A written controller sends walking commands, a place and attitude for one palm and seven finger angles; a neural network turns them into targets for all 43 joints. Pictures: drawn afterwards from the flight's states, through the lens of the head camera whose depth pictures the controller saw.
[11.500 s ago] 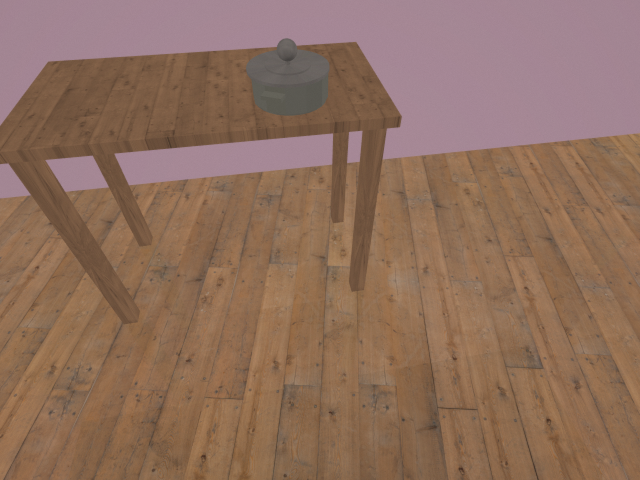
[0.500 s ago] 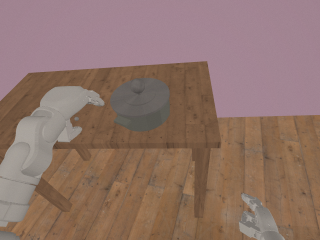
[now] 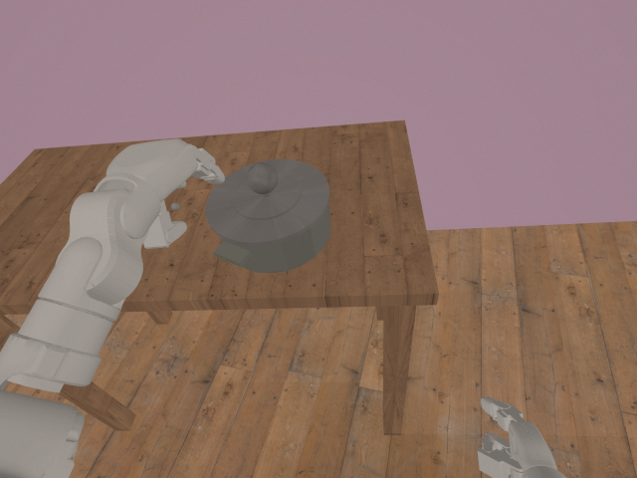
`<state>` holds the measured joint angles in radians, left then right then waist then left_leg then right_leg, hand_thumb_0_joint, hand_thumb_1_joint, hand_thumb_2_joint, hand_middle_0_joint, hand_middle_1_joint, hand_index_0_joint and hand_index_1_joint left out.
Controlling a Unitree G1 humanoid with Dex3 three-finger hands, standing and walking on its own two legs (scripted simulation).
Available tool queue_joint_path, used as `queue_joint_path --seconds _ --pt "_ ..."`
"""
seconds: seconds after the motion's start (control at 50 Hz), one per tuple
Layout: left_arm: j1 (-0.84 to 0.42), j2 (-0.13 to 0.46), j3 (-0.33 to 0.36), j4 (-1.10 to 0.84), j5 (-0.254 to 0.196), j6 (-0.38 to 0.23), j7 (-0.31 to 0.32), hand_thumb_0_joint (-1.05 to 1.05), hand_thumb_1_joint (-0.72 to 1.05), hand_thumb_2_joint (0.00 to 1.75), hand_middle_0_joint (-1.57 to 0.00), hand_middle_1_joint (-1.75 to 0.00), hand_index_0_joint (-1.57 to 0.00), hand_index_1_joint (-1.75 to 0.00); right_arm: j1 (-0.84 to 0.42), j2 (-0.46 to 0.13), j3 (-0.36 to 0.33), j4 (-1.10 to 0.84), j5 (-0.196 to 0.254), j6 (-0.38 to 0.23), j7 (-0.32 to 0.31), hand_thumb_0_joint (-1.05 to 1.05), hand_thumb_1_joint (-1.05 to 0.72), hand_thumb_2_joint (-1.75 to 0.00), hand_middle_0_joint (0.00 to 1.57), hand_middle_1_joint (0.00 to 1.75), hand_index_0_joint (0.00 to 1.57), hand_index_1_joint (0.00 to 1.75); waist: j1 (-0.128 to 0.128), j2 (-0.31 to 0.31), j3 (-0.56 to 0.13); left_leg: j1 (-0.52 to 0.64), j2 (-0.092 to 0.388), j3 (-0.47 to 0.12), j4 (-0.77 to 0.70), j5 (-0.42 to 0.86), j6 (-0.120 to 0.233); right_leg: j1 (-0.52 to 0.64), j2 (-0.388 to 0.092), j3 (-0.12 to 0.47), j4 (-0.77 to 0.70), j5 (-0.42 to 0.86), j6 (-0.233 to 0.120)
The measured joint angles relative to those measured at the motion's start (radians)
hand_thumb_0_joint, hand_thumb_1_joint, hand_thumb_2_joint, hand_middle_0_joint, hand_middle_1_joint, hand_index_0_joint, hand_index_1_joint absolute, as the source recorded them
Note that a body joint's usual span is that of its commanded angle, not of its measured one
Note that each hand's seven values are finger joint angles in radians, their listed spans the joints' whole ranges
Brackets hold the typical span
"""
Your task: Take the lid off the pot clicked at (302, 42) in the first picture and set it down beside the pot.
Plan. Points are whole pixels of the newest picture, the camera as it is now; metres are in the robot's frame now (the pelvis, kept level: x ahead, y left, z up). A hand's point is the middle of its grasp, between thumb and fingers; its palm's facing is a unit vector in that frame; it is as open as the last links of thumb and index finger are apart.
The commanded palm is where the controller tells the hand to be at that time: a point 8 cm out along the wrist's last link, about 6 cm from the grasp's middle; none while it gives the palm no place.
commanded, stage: move the open hand above the knob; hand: left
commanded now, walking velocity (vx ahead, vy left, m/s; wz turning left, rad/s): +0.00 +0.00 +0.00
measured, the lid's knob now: (262, 178) +0.52 +0.13 +0.11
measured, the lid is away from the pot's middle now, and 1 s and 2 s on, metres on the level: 0.00 0.00 0.00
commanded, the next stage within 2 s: none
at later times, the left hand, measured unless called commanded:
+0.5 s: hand (218, 162) +0.44 +0.16 +0.20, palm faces -0.12 -0.04 -0.99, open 10.1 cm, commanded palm +0.42 +0.16 +0.26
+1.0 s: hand (258, 152) +0.48 +0.11 +0.19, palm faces -0.24 -0.03 -0.97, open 10.2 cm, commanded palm +0.47 +0.13 +0.26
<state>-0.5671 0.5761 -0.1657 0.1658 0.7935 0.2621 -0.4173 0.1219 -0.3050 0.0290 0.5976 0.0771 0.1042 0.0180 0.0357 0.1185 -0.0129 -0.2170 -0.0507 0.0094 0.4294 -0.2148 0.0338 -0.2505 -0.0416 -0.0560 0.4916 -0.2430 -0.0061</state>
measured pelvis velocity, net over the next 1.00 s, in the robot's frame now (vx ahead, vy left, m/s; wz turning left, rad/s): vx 0.02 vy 0.00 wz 0.00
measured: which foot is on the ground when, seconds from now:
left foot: down 0.00-1.00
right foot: down 0.00-1.00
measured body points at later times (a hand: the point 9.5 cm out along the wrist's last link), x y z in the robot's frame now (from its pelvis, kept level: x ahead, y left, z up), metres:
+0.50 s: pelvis +0.01 +0.00 +0.00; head +0.03 -0.05 +0.45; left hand +0.44 +0.16 +0.25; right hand +0.19 -0.23 -0.12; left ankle +0.01 +0.10 -0.74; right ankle +0.01 -0.11 -0.74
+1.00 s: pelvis +0.02 +0.00 +0.00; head +0.04 -0.04 +0.45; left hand +0.49 +0.11 +0.24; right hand +0.14 -0.25 -0.14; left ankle +0.01 +0.10 -0.74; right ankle +0.01 -0.11 -0.74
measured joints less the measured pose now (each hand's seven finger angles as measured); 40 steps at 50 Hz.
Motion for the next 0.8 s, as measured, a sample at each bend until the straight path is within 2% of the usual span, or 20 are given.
queue_joint_path --seconds 0.1,0.18,0.26,0.32,0.4,0.46,0.52,0.6,0.7,0.8 --pt "-0.033 -0.021 -0.074 -0.007 0.012 -0.014 0.000 0.00 -0.37 1.61 -0.87 -0.09 -0.86 -0.08 -0.018 0.009 0.011 0.009 -0.003 0.002 -0.008 0.01 -0.90 -0.90 0.20 0.30 0.20 0.30 -0.004 -0.006 0.013 0.005 -0.004 -0.001 0.005 -0.007 0.003 0.006 -0.004 -0.001 0.006 -0.008 0.002" --pt "-0.118 -0.017 -0.068 0.074 0.021 -0.006 0.023 0.00 -0.37 1.60 -0.87 -0.09 -0.87 -0.08 -0.025 0.020 0.018 0.018 -0.004 0.002 -0.011 0.01 -0.90 -0.90 0.20 0.30 0.20 0.30 -0.008 -0.012 0.009 -0.001 -0.005 0.001 0.001 -0.006 0.003 -0.003 -0.005 0.002 0.005 -0.009 0.002" --pt "-0.163 -0.051 -0.068 0.146 0.022 0.039 0.033 0.00 -0.37 1.61 -0.86 -0.09 -0.86 -0.08 -0.009 0.024 0.014 0.015 0.004 0.019 0.004 0.01 -0.90 -0.90 0.20 0.30 0.20 0.30 -0.009 -0.012 -0.011 -0.013 -0.006 0.000 -0.002 -0.006 0.003 -0.015 -0.006 0.001 0.004 -0.010 0.004" --pt "-0.151 -0.074 -0.100 0.140 0.026 0.050 0.025 0.00 -0.37 1.61 -0.86 -0.09 -0.86 -0.08 -0.004 0.021 0.014 0.015 0.006 0.032 0.008 0.01 -0.90 -0.90 0.20 0.30 0.20 0.30 -0.013 -0.011 -0.012 -0.015 -0.007 0.000 0.001 -0.011 0.005 -0.016 -0.007 0.001 0.005 -0.014 0.005" --pt "-0.183 -0.078 -0.140 0.153 0.037 0.034 0.019 0.00 -0.37 1.61 -0.87 -0.09 -0.86 -0.08 -0.009 0.021 0.018 0.031 0.001 0.025 -0.006 0.01 -0.90 -0.90 0.20 0.30 0.20 0.30 -0.024 -0.017 0.000 -0.010 -0.008 -0.001 0.003 -0.016 0.006 -0.011 -0.007 0.001 0.008 -0.019 0.005" --pt "-0.239 -0.075 -0.128 0.205 0.036 0.032 0.034 0.00 -0.37 1.60 -0.87 -0.09 -0.87 -0.08 -0.004 0.021 0.017 0.043 -0.001 0.015 -0.014 0.01 -0.90 -0.90 0.20 0.30 0.20 0.30 -0.032 -0.018 -0.004 -0.011 -0.007 0.000 0.000 -0.016 0.005 -0.013 -0.007 0.001 0.005 -0.019 0.004" --pt "-0.295 -0.091 -0.116 0.287 0.035 0.057 0.049 0.00 -0.37 1.61 -0.87 -0.09 -0.87 -0.08 0.010 0.019 0.012 0.049 0.005 0.023 -0.006 0.01 -0.90 -0.90 0.20 0.30 0.20 0.30 -0.034 -0.020 -0.020 -0.018 -0.008 0.001 -0.005 -0.015 0.004 -0.022 -0.007 0.002 0.005 -0.020 0.005" --pt "-0.293 -0.122 -0.139 0.306 0.042 0.084 0.037 0.00 -0.37 1.61 -0.86 -0.09 -0.86 -0.08 0.026 0.013 0.006 0.044 0.008 0.045 0.009 0.01 -0.90 -0.90 0.20 0.30 0.20 0.30 -0.037 -0.019 -0.030 -0.022 -0.007 0.001 -0.007 -0.016 0.004 -0.027 -0.007 0.003 0.004 -0.022 0.005" --pt "-0.317 -0.138 -0.174 0.319 0.049 0.064 0.026 0.00 -0.37 1.61 -0.87 -0.09 -0.86 -0.08 0.016 0.013 0.007 0.059 0.003 0.039 -0.007 0.01 -0.90 -0.90 0.20 0.30 0.20 0.30 -0.050 -0.021 -0.011 -0.015 -0.006 -0.001 -0.005 -0.019 0.005 -0.018 -0.005 0.001 0.003 -0.024 0.003" --pt "-0.436 -0.148 -0.151 0.472 0.054 0.073 0.054 0.00 -0.37 1.60 -0.87 -0.09 -0.87 -0.08 0.021 0.021 0.011 0.077 0.004 0.025 -0.016 0.01 -0.90 -0.90 0.20 0.30 0.20 0.30 -0.061 -0.030 -0.021 -0.026 -0.005 0.000 -0.013 -0.013 0.001 -0.033 -0.004 0.002 0.002 -0.021 0.001"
